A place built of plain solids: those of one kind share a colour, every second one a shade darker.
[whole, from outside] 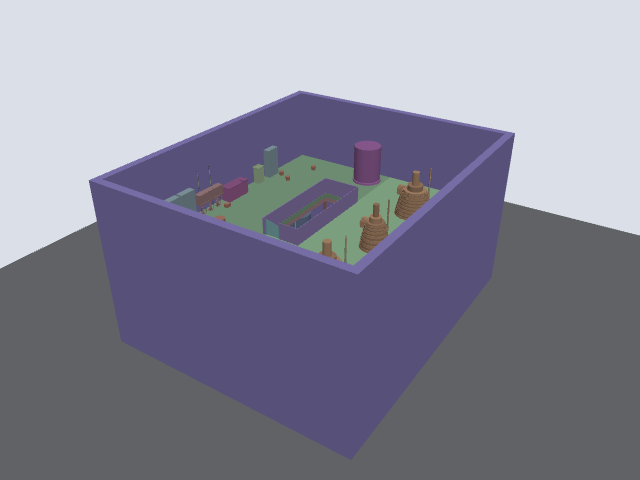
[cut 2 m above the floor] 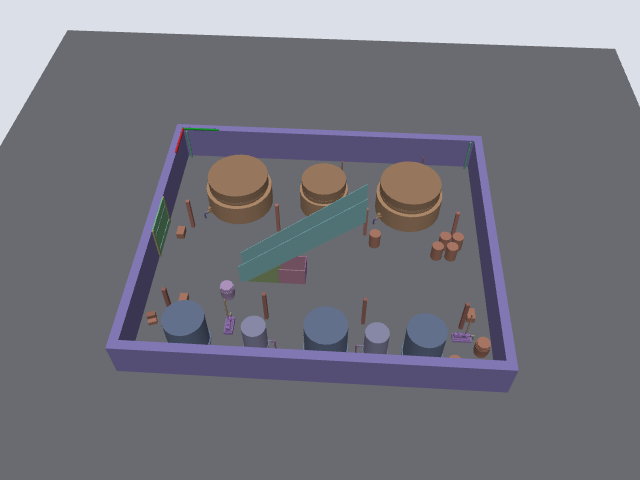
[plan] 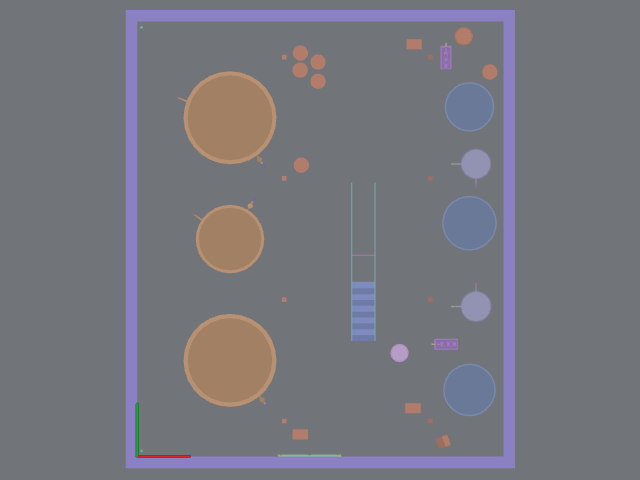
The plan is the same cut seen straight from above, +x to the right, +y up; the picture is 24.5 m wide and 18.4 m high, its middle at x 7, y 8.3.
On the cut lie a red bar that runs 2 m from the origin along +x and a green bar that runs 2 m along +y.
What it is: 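The still house of a malt distillery; one whitewashed hall 14.0 x 16.7 m, 9.8 m high, 3 copper pot stills in a row, an operating floor 5.38 m up, one steep steel stair free in the room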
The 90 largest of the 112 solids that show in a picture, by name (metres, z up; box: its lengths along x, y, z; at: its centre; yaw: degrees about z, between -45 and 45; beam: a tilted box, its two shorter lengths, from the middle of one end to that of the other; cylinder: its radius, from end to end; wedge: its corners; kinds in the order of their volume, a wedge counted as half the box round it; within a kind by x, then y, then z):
{
 "wall_1": {"box": [0.45, 17.57, 9.86], "at": [-0.23, 8.34, 4.88]},
 "wall_2": {"box": [14.93, 0.45, 9.86], "at": [7.01, -0.23, 4.88]},
 "wall_3": {"box": [14.93, 0.45, 9.86], "at": [7.01, 16.89, 4.88]},
 "wall_4": {"box": [0.45, 17.57, 9.86], "at": [14.26, 8.34, 4.88]},
 "still_1": {"cylinder": 1.78, "from": [3.55, 3.69, -0.05], "to": [3.55, 3.69, 1.22]},
 "still_2": {"cylinder": 1.57, "from": [3.55, 3.69, 1.21], "to": [3.55, 3.69, 1.35]},
 "still_3": {"cylinder": 1.62, "from": [3.55, 3.69, 1.35], "to": [3.55, 3.69, 1.5]},
 "still_4": {"cylinder": 1.62, "from": [3.55, 3.69, 1.5], "to": [3.55, 3.69, 4.03]},
 "still_5": {"cylinder": 0.93, "from": [3.55, 3.69, 6.1], "to": [3.55, 3.69, 6.19]},
 "still_6": {"cylinder": 0.9, "from": [3.55, 3.69, 6.19], "to": [3.55, 3.69, 6.28]},
 "still_7": {"cylinder": 0.88, "from": [3.55, 3.69, 6.28], "to": [3.55, 3.69, 6.37]},
 "still_8": {"cylinder": 0.85, "from": [3.55, 3.69, 6.37], "to": [3.55, 3.69, 6.45]},
 "still_9": {"cylinder": 0.83, "from": [3.55, 3.69, 6.45], "to": [3.55, 3.69, 6.52]},
 "still_10": {"cylinder": 0.67, "from": [3.55, 3.69, 6.84], "to": [3.55, 3.69, 6.88]},
 "still_11": {"cylinder": 0.44, "from": [3.55, 3.69, 6.88], "to": [3.55, 3.69, 7.18]},
 "still_12": {"cylinder": 0.21, "from": [3.55, 3.69, 7.18], "to": [3.55, 3.69, 7.95]},
 "still_13": {"cylinder": 1.31, "from": [3.55, 8.34, -0.05], "to": [3.55, 8.34, 1.25]},
 "still_14": {"cylinder": 1.17, "from": [3.55, 8.34, 1.24], "to": [3.55, 8.34, 1.43]},
 "still_15": {"cylinder": 1.2, "from": [3.55, 8.34, 1.43], "to": [3.55, 8.34, 1.5]},
 "still_16": {"cylinder": 1.2, "from": [3.55, 8.34, 1.5], "to": [3.55, 8.34, 4.03]},
 "still_17": {"cylinder": 0.76, "from": [3.55, 8.34, 5.66], "to": [3.55, 8.34, 5.8]},
 "still_18": {"cylinder": 0.74, "from": [3.55, 8.34, 5.8], "to": [3.55, 8.34, 5.94]},
 "still_19": {"cylinder": 0.71, "from": [3.55, 8.34, 5.94], "to": [3.55, 8.34, 6.07]},
 "still_20": {"cylinder": 0.69, "from": [3.55, 8.34, 6.07], "to": [3.55, 8.34, 6.2]},
 "still_21": {"cylinder": 0.66, "from": [3.55, 8.34, 6.2], "to": [3.55, 8.34, 6.32]},
 "still_22": {"cylinder": 0.64, "from": [3.55, 8.34, 6.32], "to": [3.55, 8.34, 6.44]},
 "still_23": {"cylinder": 0.62, "from": [3.55, 8.34, 6.44], "to": [3.55, 8.34, 6.53]},
 "still_24": {"cylinder": 0.59, "from": [3.55, 8.34, 6.53], "to": [3.55, 8.34, 6.62]},
 "still_25": {"cylinder": 0.33, "from": [3.55, 8.34, 6.88], "to": [3.55, 8.34, 7.18]},
 "still_26": {"cylinder": 1.78, "from": [3.55, 12.98, -0.05], "to": [3.55, 12.98, 1.19]},
 "still_27": {"cylinder": 1.58, "from": [3.55, 12.98, 1.19], "to": [3.55, 12.98, 1.33]},
 "still_28": {"cylinder": 1.63, "from": [3.55, 12.98, 1.33], "to": [3.55, 12.98, 1.5]},
 "still_29": {"cylinder": 1.63, "from": [3.55, 12.98, 1.5], "to": [3.55, 12.98, 4.03]},
 "still_30": {"cylinder": 0.44, "from": [3.55, 12.98, 6.88], "to": [3.55, 12.98, 7.18]},
 "still_31": {"cylinder": 0.21, "from": [3.55, 12.98, 7.18], "to": [3.55, 12.98, 7.94]},
 "upper_floor_1": {"box": [7.04, 16.69, 0.3], "at": [3.51, 8.34, 5.23]},
 "upper_floor_2": {"box": [2.24, 4.34, 0.3], "at": [8.14, 2.16, 5.23]},
 "upper_floor_3": {"box": [4.79, 16.69, 0.3], "at": [11.64, 8.34, 5.23]},
 "receiver_1": {"cylinder": 1.01, "from": [12.73, 2.55, -0.05], "to": [12.73, 2.55, 0.14]},
 "receiver_2": {"cylinder": 0.95, "from": [12.73, 2.55, 0.14], "to": [12.73, 2.55, 2.28]},
 "receiver_3": {"cylinder": 1.05, "from": [12.73, 8.94, -0.05], "to": [12.73, 8.94, 0.14]},
 "receiver_4": {"cylinder": 0.99, "from": [12.73, 8.94, 0.14], "to": [12.73, 8.94, 2.19]},
 "receiver_5": {"cylinder": 0.95, "from": [12.73, 13.4, -0.05], "to": [12.73, 13.4, 0.14]},
 "receiver_6": {"cylinder": 0.89, "from": [12.73, 13.4, 0.14], "to": [12.73, 13.4, 2.27]},
 "condenser_1": {"cylinder": 0.6, "from": [12.98, 5.75, 0.45], "to": [12.98, 5.75, 0.5]},
 "condenser_2": {"cylinder": 0.55, "from": [12.98, 5.75, 0.5], "to": [12.98, 5.75, 3.78]},
 "condenser_3": {"cylinder": 0.59, "from": [12.98, 11.22, 0.45], "to": [12.98, 11.22, 0.5]},
 "condenser_4": {"cylinder": 0.54, "from": [12.98, 11.22, 0.5], "to": [12.98, 11.22, 3.78]},
 "charger_1": {"cylinder": 0.9, "from": [8.11, 1.2, 5.33], "to": [8.11, 1.2, 5.52]},
 "charger_2": {"cylinder": 0.84, "from": [8.11, 1.2, 5.52], "to": [8.11, 1.2, 7.75]},
 "cabinet_1": {"box": [0.42, 0.96, 1.9], "at": [13.76, 3.93, 6.28]},
 "cabinet_2": {"box": [0.42, 1.01, 1.9], "at": [13.76, 11.71, 6.28]},
 "cabinet_3": {"box": [0.42, 0.84, 1.9], "at": [13.76, 12.77, 6.28]},
 "piece_1": {"box": [0.59, 0.39, 0.41], "at": [6.24, 0.85, 0.15]},
 "piece_2": {"cylinder": 0.29, "from": [6.24, 14.81, -0.05], "to": [6.24, 14.81, 0.88]},
 "piece_3": {"cylinder": 0.29, "from": [6.25, 15.47, -0.05], "to": [6.25, 15.47, 0.88]},
 "piece_4": {"cylinder": 0.29, "from": [6.29, 11.17, -0.05], "to": [6.29, 11.17, 0.88]},
 "piece_5": {"cylinder": 0.29, "from": [6.92, 15.12, -0.05], "to": [6.92, 15.12, 0.88]},
 "piece_6": {"cylinder": 0.29, "from": [6.93, 14.38, -0.05], "to": [6.93, 14.38, 0.88]},
 "piece_7": {"box": [0.59, 0.39, 0.41], "at": [10.57, 1.85, 0.15]},
 "piece_8": {"box": [0.59, 0.39, 0.41], "at": [10.61, 15.8, 0.15]},
 "piece_9": {"cylinder": 0.35, "from": [12.51, 16.11, 0.24], "to": [12.51, 16.11, 0.64]},
 "piece_10": {"cylinder": 0.29, "from": [13.51, 14.74, -0.05], "to": [13.51, 14.74, 0.88]},
 "stair_rail_1": {"wedge": [[8.2, 4.43, -0.3], [8.2, 4.43, 1.16], [8.2, 10.5, 4.9], [8.2, 10.5, 6.36], [8.24, 4.43, -0.3], [8.24, 4.43, 1.16], [8.24, 10.5, 4.9], [8.24, 10.5, 6.36]]},
 "stair_rail_2": {"wedge": [[9.09, 4.43, -0.3], [9.09, 4.43, 1.16], [9.09, 10.5, 4.9], [9.09, 10.5, 6.36], [9.13, 4.43, -0.3], [9.13, 4.43, 1.16], [9.13, 10.5, 4.9], [9.13, 10.5, 6.36]]},
 "column_1": {"box": [0.18, 0.18, 4.77], "at": [5.63, 1.36, 2.33]},
 "column_2": {"box": [0.18, 0.18, 4.77], "at": [5.63, 6.01, 2.33]},
 "column_3": {"box": [0.18, 0.18, 4.77], "at": [5.63, 10.66, 2.33]},
 "column_4": {"box": [0.18, 0.18, 4.77], "at": [5.63, 15.31, 2.33]},
 "column_5": {"box": [0.18, 0.18, 4.77], "at": [11.23, 1.36, 2.33]},
 "column_6": {"box": [0.18, 0.18, 4.77], "at": [11.23, 6.01, 2.33]},
 "column_7": {"box": [0.18, 0.18, 4.77], "at": [11.23, 10.66, 2.33]},
 "column_8": {"box": [0.18, 0.18, 4.77], "at": [11.23, 15.31, 2.33]},
 "bench_1": {"box": [0.6, 1.73, 0.89], "at": [13.64, 7.73, 5.77]},
 "bench_2": {"box": [0.68, 1.79, 0.06], "at": [13.64, 7.73, 6.25]},
 "well_rail_1": {"box": [0.04, 6.29, 1.05], "at": [7.0, 7.4, 5.85]},
 "well_rail_2": {"box": [1.28, 0.04, 1.05], "at": [7.6, 10.51, 5.85]},
 "well_rail_3": {"box": [2.36, 0.04, 1.05], "at": [8.14, 4.29, 5.85]},
 "well_rail_4": {"box": [0.04, 6.29, 1.05], "at": [9.29, 7.4, 5.85]},
 "loading_door_leaves_1": {"box": [2.2, 0.07, 2.75], "at": [6.6, 0.01, 1.32]},
 "safe_1": {"box": [0.39, 1.95, 0.54], "at": [13.7, 9.93, 6.41]},
 "desk_1": {"box": [0.4, 0.56, 1.08], "at": [13.74, 5.27, 5.87]},
 "well_trimmer_1": {"box": [0.14, 6.15, 0.27], "at": [9.32, 7.4, 4.95]},
 "riser_1": {"cylinder": 0.06, "from": [0.16, 0.22, -0.05], "to": [0.16, 0.22, 9.41]},
 "riser_2": {"cylinder": 0.06, "from": [0.16, 16.45, -0.05], "to": [0.16, 16.45, 9.41]},
 "foot_1": {"cylinder": 0.35, "from": [10.05, 3.97, 0.24], "to": [10.05, 3.97, 0.64]},
 "pump_1": {"box": [0.9, 0.42, 0.23], "at": [11.83, 4.3, 0.07]},
 "pump_2": {"box": [0.42, 0.9, 0.17], "at": [11.83, 15.3, 0.04]},
 "stair_fence_1": {"box": [0.04, 1.33, 1.15], "at": [8.22, 7.08, 0.53]},
 "stair_fence_2": {"box": [0.04, 1.33, 1.15], "at": [9.11, 7.08, 0.53]}
}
